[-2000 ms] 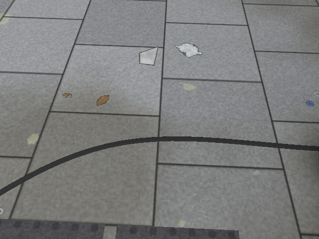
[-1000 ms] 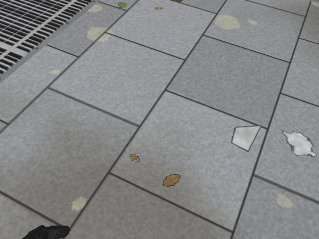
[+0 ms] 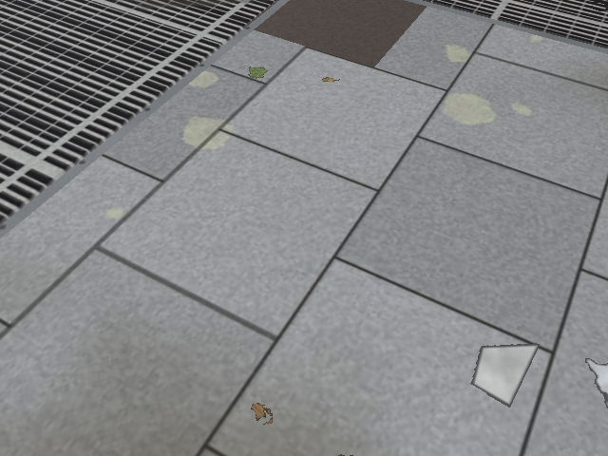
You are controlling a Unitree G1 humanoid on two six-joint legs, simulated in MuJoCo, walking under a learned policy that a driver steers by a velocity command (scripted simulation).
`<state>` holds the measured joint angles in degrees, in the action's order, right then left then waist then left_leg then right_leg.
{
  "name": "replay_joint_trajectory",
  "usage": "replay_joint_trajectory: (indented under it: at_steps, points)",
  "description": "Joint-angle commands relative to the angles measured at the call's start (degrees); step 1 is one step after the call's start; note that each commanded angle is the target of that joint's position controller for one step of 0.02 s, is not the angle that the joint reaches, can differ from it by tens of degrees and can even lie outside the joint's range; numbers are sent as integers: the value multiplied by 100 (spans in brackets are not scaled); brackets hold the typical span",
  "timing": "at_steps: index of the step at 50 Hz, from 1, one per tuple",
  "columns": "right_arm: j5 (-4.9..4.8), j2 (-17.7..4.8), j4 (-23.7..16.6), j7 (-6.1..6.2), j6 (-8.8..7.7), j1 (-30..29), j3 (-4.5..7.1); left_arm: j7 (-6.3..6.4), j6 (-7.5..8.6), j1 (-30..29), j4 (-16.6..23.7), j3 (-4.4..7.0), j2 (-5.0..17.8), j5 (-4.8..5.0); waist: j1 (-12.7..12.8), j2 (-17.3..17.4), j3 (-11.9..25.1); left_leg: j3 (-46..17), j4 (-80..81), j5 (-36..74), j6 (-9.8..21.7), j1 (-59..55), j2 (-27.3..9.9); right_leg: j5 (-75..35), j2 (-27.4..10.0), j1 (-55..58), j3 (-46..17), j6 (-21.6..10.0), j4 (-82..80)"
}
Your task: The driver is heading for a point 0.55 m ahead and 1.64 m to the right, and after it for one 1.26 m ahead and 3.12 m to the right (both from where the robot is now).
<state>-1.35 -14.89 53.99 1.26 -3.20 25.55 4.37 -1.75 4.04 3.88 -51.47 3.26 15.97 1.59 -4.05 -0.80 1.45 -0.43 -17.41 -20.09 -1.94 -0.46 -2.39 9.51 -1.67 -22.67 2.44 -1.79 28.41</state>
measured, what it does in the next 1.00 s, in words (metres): walks ahead, turning right: left foot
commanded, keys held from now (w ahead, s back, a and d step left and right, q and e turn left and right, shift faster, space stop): w+e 1.00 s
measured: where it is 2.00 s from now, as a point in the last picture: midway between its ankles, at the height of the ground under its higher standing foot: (470, 302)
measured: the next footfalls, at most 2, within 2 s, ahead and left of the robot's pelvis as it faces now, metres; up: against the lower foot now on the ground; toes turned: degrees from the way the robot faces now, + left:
left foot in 0.50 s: +0.45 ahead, +0.07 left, +0.00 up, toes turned -16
right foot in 1.02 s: +0.59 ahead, -0.29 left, +0.00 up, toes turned -35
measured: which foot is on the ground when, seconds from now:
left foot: down 0.00-0.02, up 0.04-0.48, down 0.50-1.00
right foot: down 0.00-0.52, up 0.54-1.00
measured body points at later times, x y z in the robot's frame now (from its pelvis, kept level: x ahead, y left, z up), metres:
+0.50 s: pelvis +0.25 -0.02 -0.01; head +0.29 -0.02 +0.44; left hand +0.26 +0.27 -0.14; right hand +0.46 -0.29 -0.07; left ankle +0.41 +0.07 -0.74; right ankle +0.07 -0.11 -0.73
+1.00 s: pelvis +0.49 -0.11 -0.01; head +0.52 -0.14 +0.44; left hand +0.81 -0.02 -0.09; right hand +0.36 -0.38 -0.14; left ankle +0.41 +0.08 -0.73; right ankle +0.56 -0.27 -0.73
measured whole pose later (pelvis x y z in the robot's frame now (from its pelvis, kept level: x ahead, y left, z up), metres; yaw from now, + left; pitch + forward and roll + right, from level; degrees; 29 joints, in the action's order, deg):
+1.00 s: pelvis +0.49 -0.11 -0.01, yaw -31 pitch +2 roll +3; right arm -1.5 -17.7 50.7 0.3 -3.5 17.2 5.0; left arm -3.2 1.0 3.7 -37.4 3.5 15.8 1.2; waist -4.3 -1.3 -2.9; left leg 15.4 -18.6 -23.6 -3.3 -5.4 -2.7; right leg 7.3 -3.2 -31.5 2.8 -4.9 35.2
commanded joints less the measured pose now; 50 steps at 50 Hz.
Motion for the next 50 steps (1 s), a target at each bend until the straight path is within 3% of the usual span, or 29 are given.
replay_joint_trajectory:
  at_steps: [1,2,3,4,5,6,7,9,12,17,19,22,23,24,25,26,27,28,29,30,32,34,36,41,44,46,48,49,50]
  points:
    - [106,-602,-412,9,-45,-390,64,76,90,1728,-219,400,1227,3,1129,-69,613,45,-2297,1562,637,1749,-563,365,-695,2734,-986,-533,-355]
    - [140,-113,-683,12,-183,-202,-62,41,49,2229,-347,506,1774,-42,1006,-1913,1042,291,-4244,-613,232,3819,390,1519,-1853,4047,-3730,-1433,-1229]
    - [63,-571,-679,5,-320,-442,37,-12,104,1964,-274,336,1280,-33,1018,-1293,838,-425,-5246,-1055,277,4454,191,2139,-1900,3822,-4352,-1514,-1607]
    - [-60,-785,-765,-49,-422,-708,89,-22,132,1511,-137,239,968,-65,866,-981,271,-463,-5463,-592,435,4823,-107,1917,-1758,3347,-3716,-1367,-1598]
    - [-58,-769,-751,-53,-469,-861,84,-33,137,1205,-9,192,798,-117,746,-559,51,-401,-5320,-84,496,4671,-312,1410,-1490,2856,-3134,-1255,-1629]
    - [34,-733,-786,-43,-484,-1002,103,-38,128,1017,71,157,679,-134,647,-333,-156,-377,-4960,277,479,4555,-433,933,-1312,2426,-2763,-1225,-1714]
    - [97,-688,-824,-39,-464,-1054,120,-22,122,954,101,110,554,-159,531,-326,-183,-402,-4659,514,448,4240,-518,559,-1139,2094,-2474,-1183,-1823]
    - [143,-561,-897,-39,-395,-1143,111,46,111,1064,101,116,592,-109,437,-407,-235,-331,-4096,732,279,3992,-477,33,-1003,1790,-2174,-1246,-2007]
    - [168,-482,-1133,-23,-340,-1787,76,189,106,1307,82,177,810,-86,500,-285,-430,-254,-2930,1413,20,4031,-321,-615,-881,1557,-1843,-1222,-2092]
    - [82,-329,-1449,-171,-385,-2868,-34,273,38,1820,32,202,818,-12,816,-369,-528,-167,-1411,2594,-36,3237,75,-690,-650,1172,-1586,-991,-1918]
    - [48,-404,-1558,-222,-413,-3103,-37,291,-1,1997,7,210,803,26,853,-372,-530,-283,-1134,2626,2,3124,123,-629,-761,1415,-1786,-950,-1702]
    - [40,-649,-1594,-250,-459,-3013,18,333,-67,1991,53,276,896,19,675,-472,-460,-394,-881,2160,127,2773,128,-866,-967,1830,-2111,-810,-1244]
    - [41,-747,-1552,-238,-478,-2771,54,333,-93,1957,84,297,911,3,534,-536,-345,-326,-826,1913,214,2381,165,-1239,-954,1854,-2159,-757,-977]
    - [60,-923,-1404,-201,-496,-2178,148,321,-107,1895,146,278,839,-20,233,-499,12,-229,-676,1776,375,1525,214,-1843,-689,1781,-2047,-628,-352]
    - [143,-1153,-1265,-157,-515,-1253,233,290,-111,1753,308,199,645,-91,-215,-321,829,-650,-941,1637,685,16,-320,-1561,-327,1189,-1849,-464,951]
    - [225,-1660,-1165,-118,-464,-464,358,283,-54,2280,473,61,128,-103,-189,903,1866,-2539,-900,1008,1327,-2184,-1683,319,464,-554,-1152,-89,2997]
    - [177,-1442,-1071,-180,-406,-399,290,267,3,2595,558,5,136,48,-1,2126,2235,-4446,-138,-71,1749,-2545,-2343,2517,491,-1703,-1145,-16,4185]
    - [140,-901,-1177,-177,-385,-792,149,279,-6,2232,527,157,734,139,-35,1285,1280,-3812,28,-573,1495,-1750,-2099,2144,105,-2098,-1260,-23,4622]
    - [134,-681,-1220,-162,-353,-1123,81,286,-38,1762,613,200,850,116,-10,777,615,-2838,112,-190,1275,-904,-1837,1649,-128,-2069,-1043,-11,4558]
    - [161,-562,-1179,-174,-334,-1412,39,286,-67,1557,675,209,761,56,139,514,168,-2199,300,426,1203,-133,-1582,1305,-309,-1867,-946,20,4305]
    - [226,-486,-1109,-179,-351,-1677,18,241,-176,1572,733,234,540,23,393,748,-136,-1390,655,942,1136,688,-1301,955,-579,-1413,-909,34,3914]
    - [192,-576,-1026,-182,-410,-1689,68,211,-265,1470,860,202,345,17,444,667,-238,-932,923,1310,1264,921,-1301,720,-656,-1426,-823,82,3723]
    - [188,-727,-947,-160,-440,-1653,124,196,-299,1241,1024,196,330,-18,455,509,-313,-578,1057,1656,1351,872,-1358,297,-698,-1661,-861,140,3317]
    - [156,-969,-830,-105,-356,-1490,185,11,-213,463,1300,122,267,-28,202,331,-461,497,1073,2224,1178,632,-1156,-1111,-573,-1480,-490,123,1720]
    - [86,-1134,-717,-88,-258,-1164,230,-85,-209,-101,1563,84,265,-28,-4,286,-625,762,976,2273,1091,206,-1282,-1075,-479,-1495,-234,32,1141]
    - [21,-1244,-654,-88,-174,-1029,268,-135,-224,-310,1731,97,337,-29,-12,319,-688,868,754,2589,1005,-201,-1417,-680,-399,-1551,-114,-94,914]
    - [-36,-1403,-658,-73,-89,-1057,314,-159,-250,-197,1820,167,489,-44,174,464,-505,1053,146,4105,891,-464,-1459,-73,-118,-1130,160,-299,796]
    - [-66,-1484,-676,-62,-43,-1093,337,-148,-271,146,1778,250,636,-48,406,560,-230,1165,-483,5112,827,-487,-1420,203,123,-577,345,-430,777]
    - [-93,-1469,-703,-50,5,-1177,322,-117,-287,951,1584,399,865,-28,888,500,196,1358,-1573,5610,687,-228,-1251,5,412,519,487,-617,456]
